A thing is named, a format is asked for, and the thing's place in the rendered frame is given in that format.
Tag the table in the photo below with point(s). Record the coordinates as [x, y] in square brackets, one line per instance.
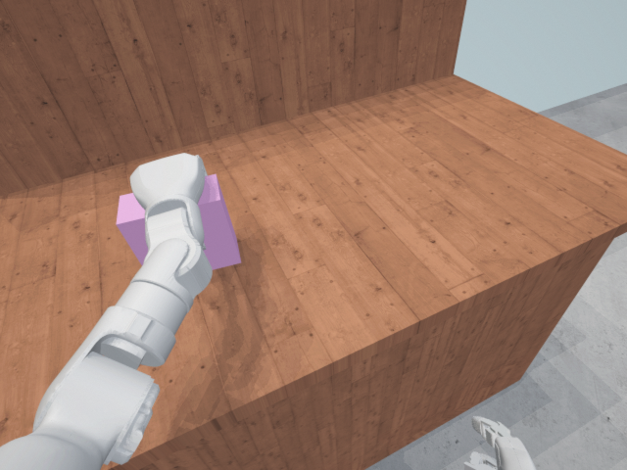
[409, 240]

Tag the robot left upper arm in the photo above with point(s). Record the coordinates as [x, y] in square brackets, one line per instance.
[99, 416]

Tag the sponge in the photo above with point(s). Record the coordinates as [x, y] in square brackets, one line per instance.
[220, 239]

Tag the robot left hand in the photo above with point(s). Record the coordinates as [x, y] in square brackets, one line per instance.
[181, 174]

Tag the robot left forearm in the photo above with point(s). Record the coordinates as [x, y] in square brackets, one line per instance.
[140, 328]

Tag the robot right hand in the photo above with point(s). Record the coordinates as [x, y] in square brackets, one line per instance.
[511, 453]

